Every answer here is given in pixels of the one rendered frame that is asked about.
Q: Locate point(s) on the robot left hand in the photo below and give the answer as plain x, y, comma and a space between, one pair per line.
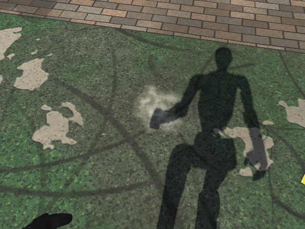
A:
52, 221

